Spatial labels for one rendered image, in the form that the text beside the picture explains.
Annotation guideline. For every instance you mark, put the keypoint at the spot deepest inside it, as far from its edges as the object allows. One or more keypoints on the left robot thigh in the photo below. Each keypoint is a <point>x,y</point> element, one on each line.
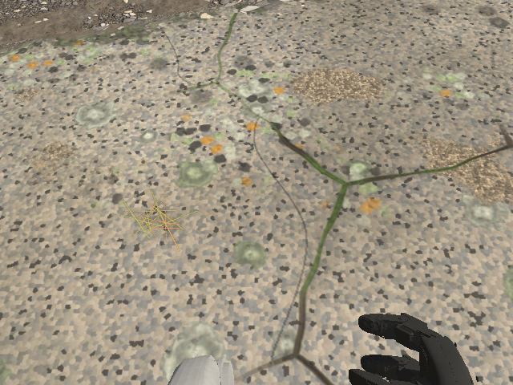
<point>203,371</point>

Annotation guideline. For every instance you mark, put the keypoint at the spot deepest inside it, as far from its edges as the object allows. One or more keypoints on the robot right hand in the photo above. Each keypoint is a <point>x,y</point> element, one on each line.
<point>439,360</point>

